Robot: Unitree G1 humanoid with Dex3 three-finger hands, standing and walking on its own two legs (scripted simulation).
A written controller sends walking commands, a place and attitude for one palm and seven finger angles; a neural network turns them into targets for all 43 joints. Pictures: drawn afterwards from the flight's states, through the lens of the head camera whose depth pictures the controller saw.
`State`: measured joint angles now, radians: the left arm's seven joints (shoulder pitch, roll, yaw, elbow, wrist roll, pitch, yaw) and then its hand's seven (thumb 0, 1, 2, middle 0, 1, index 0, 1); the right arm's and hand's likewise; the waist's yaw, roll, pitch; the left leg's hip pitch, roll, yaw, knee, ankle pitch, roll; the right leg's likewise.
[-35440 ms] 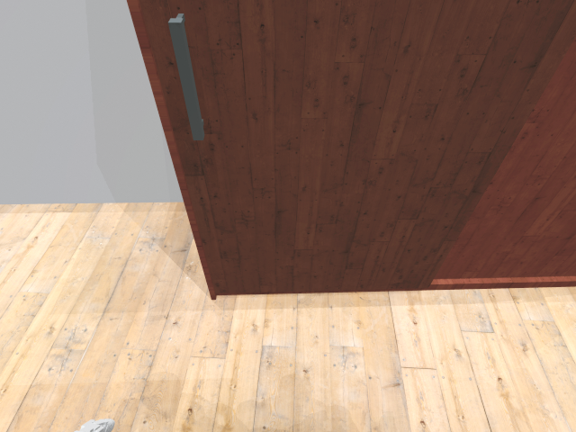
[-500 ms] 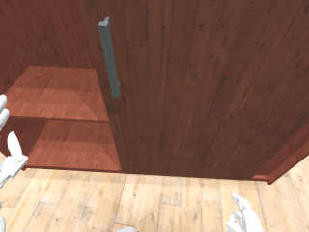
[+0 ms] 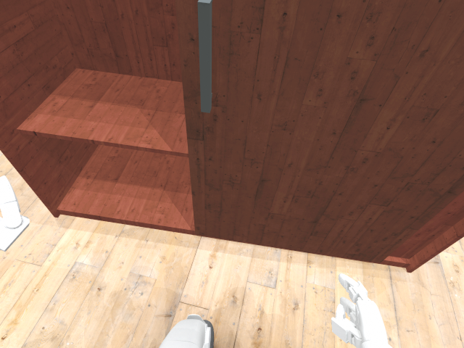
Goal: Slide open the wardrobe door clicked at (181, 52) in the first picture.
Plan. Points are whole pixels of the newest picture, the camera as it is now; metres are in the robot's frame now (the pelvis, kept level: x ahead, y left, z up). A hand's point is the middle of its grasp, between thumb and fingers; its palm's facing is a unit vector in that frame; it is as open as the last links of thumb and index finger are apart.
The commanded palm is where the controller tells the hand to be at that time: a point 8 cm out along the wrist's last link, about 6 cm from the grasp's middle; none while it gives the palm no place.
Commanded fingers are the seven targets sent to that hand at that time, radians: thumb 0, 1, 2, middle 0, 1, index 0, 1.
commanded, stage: stop stepping back and stand still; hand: left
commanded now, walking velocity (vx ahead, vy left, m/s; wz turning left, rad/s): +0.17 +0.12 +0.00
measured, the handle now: (207, 58) +0.64 +0.13 +0.17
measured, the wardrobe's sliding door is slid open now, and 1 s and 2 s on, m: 0.67 0.67 0.67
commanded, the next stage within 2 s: let the arm hang, fingers relaxed in 1.18 s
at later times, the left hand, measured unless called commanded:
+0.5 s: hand out of the picture +0.16 +0.29 +0.19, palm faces +0.38 -0.84 -0.39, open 7.4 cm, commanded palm +0.10 +0.33 +0.20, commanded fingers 0.00 0.90 0.90 -0.20 -0.30 -0.20 -0.30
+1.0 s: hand (19, 227) +0.20 +0.28 +0.17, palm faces +0.33 -0.84 -0.43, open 7.4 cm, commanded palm +0.14 +0.33 +0.20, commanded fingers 0.00 0.90 0.90 -0.20 -0.30 -0.20 -0.30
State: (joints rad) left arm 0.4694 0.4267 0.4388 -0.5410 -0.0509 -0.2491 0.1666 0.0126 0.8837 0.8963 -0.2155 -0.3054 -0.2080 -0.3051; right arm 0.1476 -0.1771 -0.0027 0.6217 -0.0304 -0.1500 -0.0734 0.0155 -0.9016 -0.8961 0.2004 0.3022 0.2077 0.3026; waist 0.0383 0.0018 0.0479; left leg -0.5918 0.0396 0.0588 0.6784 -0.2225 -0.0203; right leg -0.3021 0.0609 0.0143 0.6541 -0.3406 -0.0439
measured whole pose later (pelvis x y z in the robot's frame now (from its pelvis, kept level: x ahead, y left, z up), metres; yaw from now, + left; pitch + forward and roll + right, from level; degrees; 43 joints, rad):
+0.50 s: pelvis -0.07 +0.04 +0.02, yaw -5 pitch -1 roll -1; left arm 0.48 0.41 0.39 -0.49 -0.05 -0.16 0.16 0.01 0.88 0.90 -0.22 -0.31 -0.21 -0.31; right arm 0.22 -0.20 0.02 0.65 -0.03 -0.11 -0.07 0.01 -0.90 -0.90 0.20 0.30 0.21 0.30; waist 0.01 -0.03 0.01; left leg -0.39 0.03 0.07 0.70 -0.35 0.00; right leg -0.24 0.04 -0.02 0.51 -0.26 -0.06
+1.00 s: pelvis -0.03 +0.04 +0.02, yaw -6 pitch +0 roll +0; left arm 0.50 0.39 0.38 -0.43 -0.04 -0.17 0.15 0.01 0.88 0.90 -0.22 -0.31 -0.21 -0.31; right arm 0.20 -0.20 0.02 0.66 -0.01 -0.12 -0.08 0.02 -0.90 -0.90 0.20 0.30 0.21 0.30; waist 0.00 -0.01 0.01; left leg -0.25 0.01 0.06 0.54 -0.28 0.02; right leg -0.20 0.04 -0.04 0.51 -0.30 -0.03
